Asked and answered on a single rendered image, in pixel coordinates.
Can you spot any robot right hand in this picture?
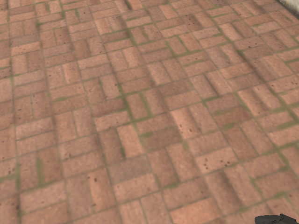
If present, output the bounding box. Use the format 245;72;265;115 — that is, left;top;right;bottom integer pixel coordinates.
254;214;299;224

